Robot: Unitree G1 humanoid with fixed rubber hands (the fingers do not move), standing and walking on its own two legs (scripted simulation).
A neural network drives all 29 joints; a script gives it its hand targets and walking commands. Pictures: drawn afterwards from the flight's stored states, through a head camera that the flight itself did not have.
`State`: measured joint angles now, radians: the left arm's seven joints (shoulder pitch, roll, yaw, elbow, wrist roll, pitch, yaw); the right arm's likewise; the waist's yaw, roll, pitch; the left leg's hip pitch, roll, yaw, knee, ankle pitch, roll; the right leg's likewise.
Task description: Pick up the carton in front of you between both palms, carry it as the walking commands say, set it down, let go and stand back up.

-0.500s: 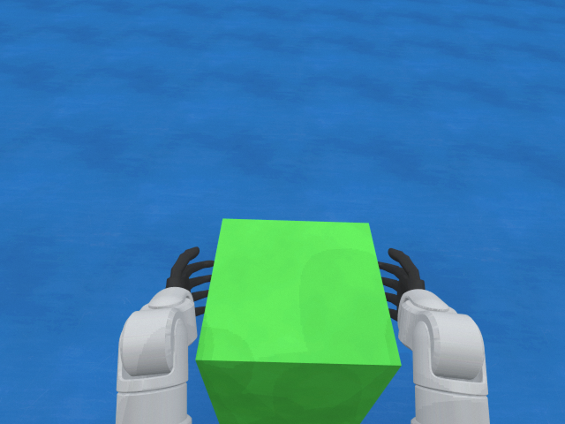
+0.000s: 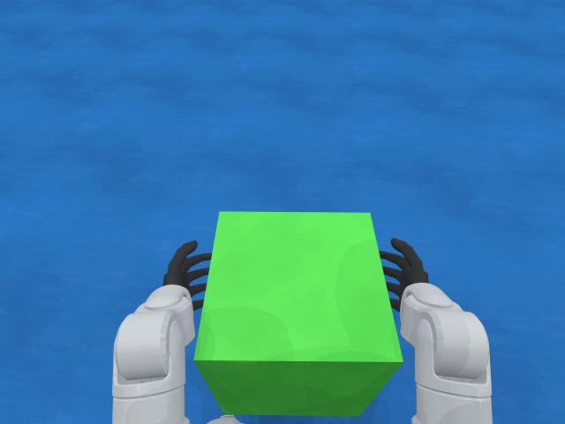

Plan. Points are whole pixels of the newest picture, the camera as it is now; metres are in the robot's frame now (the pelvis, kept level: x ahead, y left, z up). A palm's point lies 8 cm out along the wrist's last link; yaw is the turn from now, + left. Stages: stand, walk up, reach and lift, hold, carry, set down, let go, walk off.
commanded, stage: carry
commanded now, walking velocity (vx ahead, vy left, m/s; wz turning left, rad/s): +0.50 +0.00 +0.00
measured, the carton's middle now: (293, 319) +0.27 +0.01 -0.01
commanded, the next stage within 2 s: none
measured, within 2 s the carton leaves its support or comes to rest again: neither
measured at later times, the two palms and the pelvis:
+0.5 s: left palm (206, 146) +0.59 +0.18 +0.07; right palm (363, 145) +0.57 -0.12 +0.08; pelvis +0.31 +0.04 +0.00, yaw -3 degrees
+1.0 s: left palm (217, 109) +0.72 +0.18 +0.07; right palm (353, 104) +0.73 -0.12 +0.07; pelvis +0.45 +0.02 -0.02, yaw +1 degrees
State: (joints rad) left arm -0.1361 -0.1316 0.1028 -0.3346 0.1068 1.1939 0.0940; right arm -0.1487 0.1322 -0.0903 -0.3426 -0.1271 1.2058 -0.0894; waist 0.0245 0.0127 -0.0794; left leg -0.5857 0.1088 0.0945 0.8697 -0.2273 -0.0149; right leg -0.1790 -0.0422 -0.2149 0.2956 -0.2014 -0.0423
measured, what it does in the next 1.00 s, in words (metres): walks ahead: left foot, then right foot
